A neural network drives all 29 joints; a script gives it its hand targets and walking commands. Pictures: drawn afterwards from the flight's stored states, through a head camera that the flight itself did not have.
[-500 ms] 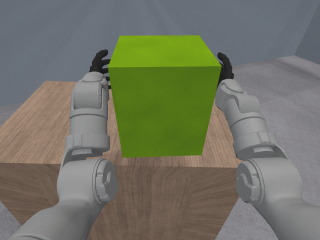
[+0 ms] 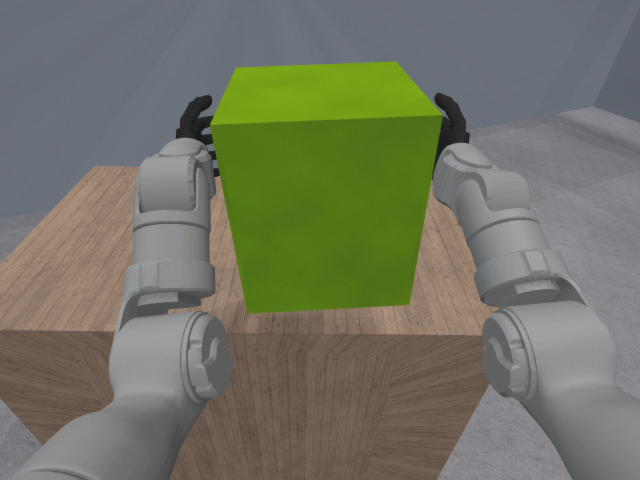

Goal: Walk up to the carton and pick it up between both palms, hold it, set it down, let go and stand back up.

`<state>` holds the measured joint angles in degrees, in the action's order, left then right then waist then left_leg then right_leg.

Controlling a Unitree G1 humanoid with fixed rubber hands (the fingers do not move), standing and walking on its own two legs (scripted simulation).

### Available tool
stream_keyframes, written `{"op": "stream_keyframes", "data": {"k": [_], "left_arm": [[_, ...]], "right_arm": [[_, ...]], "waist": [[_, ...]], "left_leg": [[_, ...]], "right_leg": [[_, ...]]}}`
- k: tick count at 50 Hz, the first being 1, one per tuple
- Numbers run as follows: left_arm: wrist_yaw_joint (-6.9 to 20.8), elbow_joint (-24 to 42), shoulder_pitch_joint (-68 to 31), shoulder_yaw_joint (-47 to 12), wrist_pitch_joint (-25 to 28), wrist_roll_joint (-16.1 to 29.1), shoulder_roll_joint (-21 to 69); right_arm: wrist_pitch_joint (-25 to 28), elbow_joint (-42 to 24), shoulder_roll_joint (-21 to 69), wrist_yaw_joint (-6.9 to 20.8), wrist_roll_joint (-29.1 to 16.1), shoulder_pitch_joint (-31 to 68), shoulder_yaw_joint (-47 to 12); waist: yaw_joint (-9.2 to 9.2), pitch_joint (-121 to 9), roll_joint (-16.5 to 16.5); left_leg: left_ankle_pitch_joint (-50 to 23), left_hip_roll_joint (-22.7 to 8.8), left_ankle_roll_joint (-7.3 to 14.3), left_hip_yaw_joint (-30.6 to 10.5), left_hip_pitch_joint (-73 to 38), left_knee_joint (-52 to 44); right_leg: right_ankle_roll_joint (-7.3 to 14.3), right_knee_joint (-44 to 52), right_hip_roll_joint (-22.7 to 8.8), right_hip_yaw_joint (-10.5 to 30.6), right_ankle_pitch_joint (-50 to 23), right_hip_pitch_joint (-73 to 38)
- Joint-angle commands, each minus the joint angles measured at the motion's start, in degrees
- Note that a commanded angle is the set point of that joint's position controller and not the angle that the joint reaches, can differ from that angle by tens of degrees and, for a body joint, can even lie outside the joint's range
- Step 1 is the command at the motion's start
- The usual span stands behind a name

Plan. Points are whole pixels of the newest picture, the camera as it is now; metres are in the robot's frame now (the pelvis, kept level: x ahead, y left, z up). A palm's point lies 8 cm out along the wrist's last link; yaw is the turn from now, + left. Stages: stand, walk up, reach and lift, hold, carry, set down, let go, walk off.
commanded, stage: hold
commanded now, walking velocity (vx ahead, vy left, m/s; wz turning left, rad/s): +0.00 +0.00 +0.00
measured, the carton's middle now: (322, 186) +0.40 +0.01 +0.22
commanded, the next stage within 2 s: none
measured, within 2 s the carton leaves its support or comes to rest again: neither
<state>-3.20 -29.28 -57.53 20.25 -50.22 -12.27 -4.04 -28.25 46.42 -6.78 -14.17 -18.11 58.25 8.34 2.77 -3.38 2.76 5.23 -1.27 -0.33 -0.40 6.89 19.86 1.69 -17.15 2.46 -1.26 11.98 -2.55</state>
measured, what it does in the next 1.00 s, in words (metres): stands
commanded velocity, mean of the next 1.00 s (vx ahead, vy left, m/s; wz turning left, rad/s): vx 0.00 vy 0.00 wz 0.00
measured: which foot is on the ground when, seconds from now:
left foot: down 0.00-1.00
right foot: down 0.00-1.00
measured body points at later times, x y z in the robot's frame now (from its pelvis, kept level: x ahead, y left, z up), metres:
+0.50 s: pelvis +0.00 +0.00 +0.00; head -0.09 +0.02 +0.44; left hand +0.39 +0.16 +0.30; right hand +0.39 -0.14 +0.30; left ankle +0.07 +0.12 -0.75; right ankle -0.02 -0.10 -0.75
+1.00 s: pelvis +0.00 +0.00 +0.00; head -0.09 +0.02 +0.44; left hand +0.39 +0.16 +0.30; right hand +0.39 -0.14 +0.30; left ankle +0.07 +0.12 -0.75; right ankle -0.02 -0.10 -0.75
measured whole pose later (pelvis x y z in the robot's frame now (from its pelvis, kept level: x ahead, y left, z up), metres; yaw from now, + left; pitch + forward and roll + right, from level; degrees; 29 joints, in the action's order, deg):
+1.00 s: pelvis +0.00 +0.00 +0.00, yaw +0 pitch -7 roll -1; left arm -2.8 -27.9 -59.8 20.0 -54.0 -11.9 -4.8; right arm -35.4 44.3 -8.8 -15.9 -19.9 61.8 7.1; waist 2.8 -5.3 1.6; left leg 5.5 -1.4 -0.3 -0.4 7.7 20.3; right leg 1.7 -17.1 2.6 -1.3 12.0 -1.9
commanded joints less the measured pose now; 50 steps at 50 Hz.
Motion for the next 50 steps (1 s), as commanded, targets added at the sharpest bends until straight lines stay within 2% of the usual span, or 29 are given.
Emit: {"op": "stream_keyframes", "data": {"k": [1,3,6,10,15,16,18,19,20,22,26,27,33,34,37,38,40,42,45,46,50], "left_arm": [[6.59,17.16,-47.12,-27.32,4.37,12.71,34.14],[6.43,18.44,-48.73,-27.04,4.34,13.53,33.61],[6.34,18.66,-48.73,-27.40,3.59,13.57,33.84],[6.83,16.69,-48.91,-25.55,2.86,12.93,32.54],[7.83,13.40,-48.90,-23.74,2.22,12.01,31.96],[7.89,14.37,-50.55,-22.98,2.49,12.18,31.17],[8.18,14.27,-49.78,-22.82,2.35,11.70,30.97],[8.22,13.78,-50.11,-22.27,2.31,11.40,30.85],[8.51,12.42,-49.00,-21.68,2.12,11.06,30.64],[8.79,11.95,-48.87,-21.60,2.10,11.01,30.59],[9.05,14.00,-49.61,-21.68,2.21,10.84,30.51],[9.16,13.01,-49.07,-21.24,2.09,10.70,30.20],[8.69,16.79,-50.56,-23.91,2.34,12.67,31.58],[8.66,16.12,-50.28,-23.41,2.32,12.38,31.03],[8.59,16.94,-51.47,-23.57,2.28,12.61,31.54],[8.61,15.35,-50.45,-23.69,2.16,12.57,31.32],[8.53,14.84,-51.37,-23.22,2.24,12.54,30.97],[8.46,15.41,-51.96,-23.83,2.35,13.13,31.44],[8.42,14.83,-50.82,-24.20,1.96,13.07,31.75],[8.45,16.23,-51.25,-24.44,2.15,13.39,31.97],[8.73,13.42,-49.80,-22.93,1.80,12.56,31.25]], "right_arm": [[-1.48,-24.79,29.99,7.44,-11.61,61.23,-22.43],[-2.30,-25.25,30.57,7.31,-11.89,61.72,-22.86],[-3.61,-24.71,29.89,7.21,-12.24,61.08,-22.42],[-4.72,-24.83,30.41,7.05,-12.57,62.67,-22.45],[-6.04,-21.93,29.01,7.07,-12.03,62.79,-20.59],[-6.22,-22.34,30.06,7.06,-12.34,63.36,-20.92],[-6.46,-21.57,29.77,6.94,-12.66,62.77,-20.92],[-6.62,-20.95,29.37,6.95,-12.76,62.60,-20.71],[-6.71,-21.24,29.27,6.98,-12.80,63.35,-20.85],[-6.94,-20.44,28.80,7.09,-12.39,62.66,-20.34],[-7.28,-19.71,28.71,7.03,-13.16,61.31,-20.53],[-7.20,-20.29,28.80,7.00,-13.25,62.17,-20.73],[-7.38,-22.18,28.94,6.77,-14.28,62.03,-21.58],[-7.38,-23.16,29.57,6.74,-14.49,62.65,-22.11],[-7.75,-21.39,28.88,6.86,-14.39,61.69,-21.10],[-7.60,-22.16,28.51,6.85,-14.22,62.80,-21.21],[-7.85,-20.93,28.68,6.97,-13.83,62.70,-20.40],[-7.71,-21.74,29.17,7.04,-14.04,63.25,-20.85],[-7.97,-20.98,27.63,7.06,-13.80,62.39,-19.97],[-7.77,-22.37,28.46,7.04,-14.17,63.01,-20.67],[-7.94,-21.85,28.47,6.96,-14.01,63.51,-20.56]], "waist": [[2.45,-32.17,-8.11],[2.23,-32.50,-7.25],[2.81,-32.06,-7.71],[1.87,-30.26,-6.07],[2.11,-28.10,-5.99],[1.58,-29.58,-5.46],[1.72,-29.19,-5.99],[1.92,-29.17,-6.05],[1.21,-28.81,-5.51],[1.68,-28.41,-5.32],[2.09,-29.16,-6.00],[1.61,-29.08,-5.71],[2.60,-32.59,-7.06],[2.13,-32.64,-6.47],[2.54,-30.91,-7.34],[2.10,-31.45,-7.10],[2.45,-30.01,-6.84],[2.19,-31.27,-7.08],[2.97,-30.94,-7.99],[2.57,-32.30,-7.30],[2.25,-30.04,-6.11]], "left_leg": [[-12.62,1.23,-1.64,-0.73,-20.10,3.81],[-10.81,1.27,-1.23,-0.57,-19.53,3.42],[-10.44,1.03,-1.54,-0.96,-18.97,3.38],[-7.56,1.42,-0.70,-0.51,-16.96,2.51],[-3.99,1.27,-0.53,-0.24,-14.73,1.65],[-3.85,1.62,-0.10,-0.03,-14.60,1.80],[-4.89,1.66,-0.35,-0.27,-14.63,1.95],[-4.65,1.58,-0.49,-0.27,-14.67,1.81],[-4.79,1.66,-0.23,-0.13,-14.37,1.74],[-3.62,1.35,-0.28,-0.16,-13.75,1.35],[-5.88,1.41,-0.79,-0.33,-14.60,1.71],[-5.88,1.55,-0.59,-0.28,-14.42,1.79],[-8.29,1.53,-1.49,-0.72,-15.43,2.61],[-8.07,1.73,-1.07,-0.68,-15.20,2.70],[-8.96,1.36,-1.67,-0.84,-15.09,2.48],[-7.67,1.44,-1.46,-0.54,-15.07,2.37],[-6.12,1.33,-1.27,-0.66,-14.14,1.93],[-7.27,1.16,-1.38,-0.74,-14.54,2.18],[-7.65,1.06,-2.01,-0.63,-15.00,2.14],[-8.64,1.13,-1.84,-0.76,-15.40,2.54],[-6.57,1.37,-1.21,-0.65,-14.08,1.97]], "right_leg": [[-4.21,4.37,1.00,1.66,-13.08,12.01],[-4.24,4.59,1.03,1.80,-10.93,12.31],[-3.99,4.43,1.02,1.89,-11.25,12.83],[-4.21,4.65,0.87,2.11,-10.21,12.43],[-3.75,4.84,0.69,2.66,-8.06,12.89],[-4.14,4.60,0.40,2.93,-9.20,12.21],[-4.14,4.20,0.37,3.02,-11.04,12.05],[-4.08,4.25,0.43,2.86,-10.53,11.87],[-4.08,4.40,0.58,2.85,-10.20,11.72],[-3.92,4.35,0.58,2.81,-9.20,12.05],[-3.96,4.15,0.75,2.76,-11.35,11.35],[-4.15,4.29,0.58,2.89,-11.52,11.32],[-3.99,3.64,0.86,2.81,-13.91,10.69],[-4.16,3.75,0.80,2.93,-13.75,10.31],[-3.77,3.93,1.14,2.74,-12.18,11.40],[-3.84,4.15,1.05,2.81,-11.29,11.61],[-3.87,4.41,0.95,2.78,-9.74,12.21],[-3.64,4.24,1.15,2.87,-9.71,11.66],[-3.48,4.30,1.14,2.83,-10.40,12.10],[-3.60,4.10,1.30,2.77,-11.14,11.48],[-3.92,4.23,1.01,2.87,-11.08,11.56]]}}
